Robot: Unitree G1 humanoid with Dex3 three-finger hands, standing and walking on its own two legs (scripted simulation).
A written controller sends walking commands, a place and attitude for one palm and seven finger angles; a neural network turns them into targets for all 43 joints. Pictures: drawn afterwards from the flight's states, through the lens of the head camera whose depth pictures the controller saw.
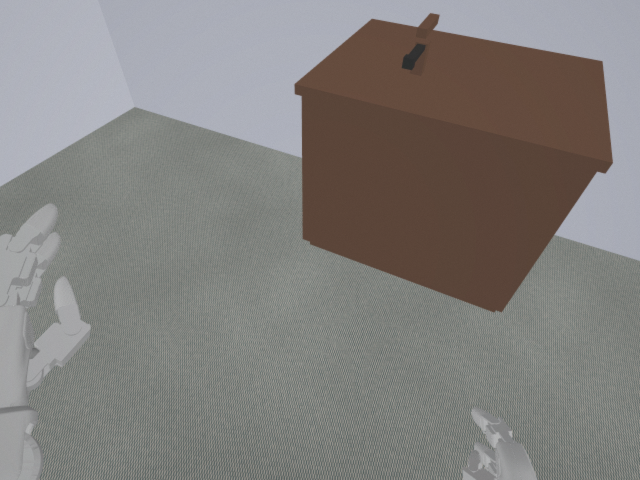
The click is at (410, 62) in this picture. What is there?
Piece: tap's lever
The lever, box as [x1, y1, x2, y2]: [402, 54, 415, 69]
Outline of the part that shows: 406,54 403,58 402,67 411,69 414,65 415,56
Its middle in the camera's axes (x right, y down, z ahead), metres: +0.23 -0.47 +1.02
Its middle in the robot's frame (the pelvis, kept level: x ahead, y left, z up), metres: +1.09 -0.16 +0.06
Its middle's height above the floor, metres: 0.84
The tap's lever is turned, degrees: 0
